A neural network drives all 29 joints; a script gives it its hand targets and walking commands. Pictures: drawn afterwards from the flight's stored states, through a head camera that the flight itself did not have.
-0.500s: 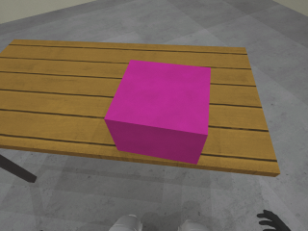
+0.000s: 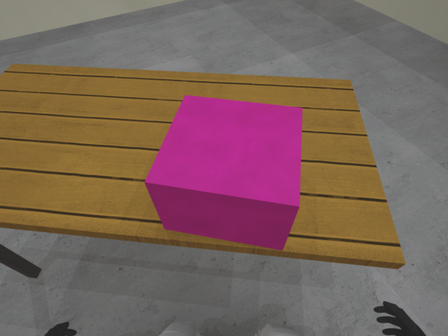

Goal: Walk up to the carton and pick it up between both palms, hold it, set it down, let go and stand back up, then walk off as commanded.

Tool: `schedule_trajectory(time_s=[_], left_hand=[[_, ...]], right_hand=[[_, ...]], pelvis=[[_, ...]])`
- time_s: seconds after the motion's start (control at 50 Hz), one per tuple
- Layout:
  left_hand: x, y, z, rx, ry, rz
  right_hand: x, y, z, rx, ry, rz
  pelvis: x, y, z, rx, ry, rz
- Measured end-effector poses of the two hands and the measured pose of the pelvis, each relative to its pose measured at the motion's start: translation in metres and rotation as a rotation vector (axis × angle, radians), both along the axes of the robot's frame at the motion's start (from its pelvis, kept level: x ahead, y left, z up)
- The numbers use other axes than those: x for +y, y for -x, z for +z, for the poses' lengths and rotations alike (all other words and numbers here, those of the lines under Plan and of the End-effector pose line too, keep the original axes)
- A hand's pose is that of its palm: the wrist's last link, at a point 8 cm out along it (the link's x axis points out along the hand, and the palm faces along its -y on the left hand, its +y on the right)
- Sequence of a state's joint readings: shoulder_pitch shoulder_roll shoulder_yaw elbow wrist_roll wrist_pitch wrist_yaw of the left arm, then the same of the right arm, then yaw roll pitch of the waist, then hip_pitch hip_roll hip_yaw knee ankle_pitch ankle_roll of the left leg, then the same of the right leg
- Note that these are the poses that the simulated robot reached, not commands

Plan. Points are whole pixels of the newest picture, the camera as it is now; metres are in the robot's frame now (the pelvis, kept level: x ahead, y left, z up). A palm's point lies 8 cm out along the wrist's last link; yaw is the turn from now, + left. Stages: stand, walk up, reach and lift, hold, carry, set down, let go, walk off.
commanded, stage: walk up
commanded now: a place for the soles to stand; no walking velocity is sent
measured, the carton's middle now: (231, 169) +0.43 +0.01 +0.00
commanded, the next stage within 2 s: none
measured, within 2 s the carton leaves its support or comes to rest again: neither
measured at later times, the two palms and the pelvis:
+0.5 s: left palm out of the picture +0.06 +0.31 -0.06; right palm out of the picture +0.10 -0.32 -0.07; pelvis -0.01 -0.01 +0.01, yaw -1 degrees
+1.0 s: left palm out of the picture +0.07 +0.32 -0.06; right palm out of the picture +0.10 -0.31 -0.06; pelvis -0.01 +0.00 +0.01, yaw -1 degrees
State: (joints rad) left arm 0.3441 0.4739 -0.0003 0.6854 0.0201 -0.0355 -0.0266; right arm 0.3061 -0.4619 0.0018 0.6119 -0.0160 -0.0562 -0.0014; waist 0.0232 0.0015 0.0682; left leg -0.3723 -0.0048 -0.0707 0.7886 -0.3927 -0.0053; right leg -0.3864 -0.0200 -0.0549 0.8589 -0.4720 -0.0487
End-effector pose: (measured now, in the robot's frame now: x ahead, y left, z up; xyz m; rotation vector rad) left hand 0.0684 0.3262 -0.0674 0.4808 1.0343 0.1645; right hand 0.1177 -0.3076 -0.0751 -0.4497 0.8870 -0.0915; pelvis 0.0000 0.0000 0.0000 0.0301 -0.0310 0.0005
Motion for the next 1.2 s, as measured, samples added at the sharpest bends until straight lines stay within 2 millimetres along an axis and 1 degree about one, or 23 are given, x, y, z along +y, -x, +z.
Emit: schedule_trajectory(time_s=[0.1, 0.2, 0.3, 0.38, 0.46, 0.58, 0.62, 0.7, 0.78, 0.84, 0.9, 0.98, 1.04, 1.08, 1.12, 1.2], left_hand=[[-0.008, -0.001, 0.003, -0.011, 0.0, -0.012], [-0.003, 0.003, 0.008, -0.005, 0.0, -0.009], [0.003, 0.004, 0.001, -0.018, 0.012, 0.001], [-0.002, 0.005, 0.0, -0.016, 0.011, -0.005], [-0.011, 0.008, 0.002, -0.015, 0.006, -0.016], [-0.01, 0.009, 0.012, -0.002, 0.0, -0.018], [-0.007, 0.008, 0.011, 0.0, 0.003, -0.018], [-0.002, 0.004, 0.002, -0.013, 0.015, -0.012], [-0.005, 0.001, -0.001, -0.018, 0.018, -0.013], [-0.01, 0.002, -0.002, -0.013, 0.015, -0.018], [-0.011, 0.001, 0.002, -0.017, 0.014, -0.023], [-0.006, 0.0, 0.004, -0.008, 0.013, -0.02], [-0.002, -0.002, -0.001, -0.013, 0.02, -0.015], [-0.001, -0.005, -0.003, -0.003, 0.022, -0.008], [-0.002, -0.008, -0.004, 0.008, 0.021, -0.005], [-0.012, -0.01, -0.006, 0.015, 0.017, -0.02]], right_hand=[[-0.007, 0.001, 0.002, -0.004, -0.001, -0.008], [-0.002, 0.002, 0.006, 0.004, -0.001, -0.002], [0.004, 0.009, 0.007, -0.003, 0.013, -0.005], [-0.003, 0.018, 0.007, 0.0, 0.015, -0.015], [-0.013, 0.019, 0.005, -0.006, 0.01, -0.023], [-0.011, 0.018, 0.011, 0.015, 0.005, -0.018], [-0.009, 0.017, 0.012, 0.017, 0.009, -0.018], [-0.004, 0.021, 0.01, 0.012, 0.022, -0.02], [-0.007, 0.025, 0.009, 0.01, 0.026, -0.026], [-0.013, 0.023, 0.008, 0.001, 0.022, -0.029], [-0.013, 0.018, 0.009, 0.0, 0.02, -0.027], [-0.008, 0.014, 0.011, 0.011, 0.02, -0.021], [-0.004, 0.015, 0.011, 0.009, 0.029, -0.021], [-0.005, 0.02, 0.013, 0.005, 0.048, -0.035], [-0.012, 0.029, 0.016, 0.015, 0.071, -0.053], [-0.03, 0.048, 0.016, 0.041, 0.097, -0.076]], pelvis=[[-0.007, 0.003, 0.002, 0.0, -0.001, -0.007], [-0.002, 0.005, 0.007, 0.01, 0.001, 0.0], [0.005, 0.008, 0.003, -0.014, 0.003, 0.001], [0.0, 0.012, 0.003, -0.016, 0.004, -0.008], [-0.01, 0.015, 0.002, -0.019, 0.001, -0.017], [-0.009, 0.014, 0.012, 0.004, -0.001, -0.012], [-0.006, 0.013, 0.012, 0.007, 0.004, -0.011], [0.0, 0.012, 0.006, -0.011, 0.009, -0.01], [-0.002, 0.012, 0.004, -0.02, 0.011, -0.015], [-0.008, 0.013, 0.002, -0.021, 0.009, -0.021], [-0.009, 0.012, 0.005, -0.014, 0.008, -0.02], [-0.004, 0.009, 0.008, -0.001, 0.009, -0.013], [0.001, 0.008, 0.005, -0.009, 0.012, -0.012], [0.001, 0.008, 0.005, -0.017, 0.017, -0.013], [-0.002, 0.01, 0.006, -0.018, 0.023, -0.017], [-0.015, 0.014, 0.005, -0.015, 0.019, -0.027]])
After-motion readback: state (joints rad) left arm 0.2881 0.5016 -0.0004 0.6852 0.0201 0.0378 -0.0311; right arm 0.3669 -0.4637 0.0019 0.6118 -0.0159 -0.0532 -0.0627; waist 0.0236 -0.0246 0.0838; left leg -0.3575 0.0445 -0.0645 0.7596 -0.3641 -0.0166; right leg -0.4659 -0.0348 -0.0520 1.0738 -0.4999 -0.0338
